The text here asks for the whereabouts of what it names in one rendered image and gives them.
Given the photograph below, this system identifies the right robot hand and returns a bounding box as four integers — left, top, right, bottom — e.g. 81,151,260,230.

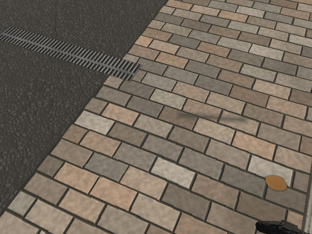
255,219,310,234

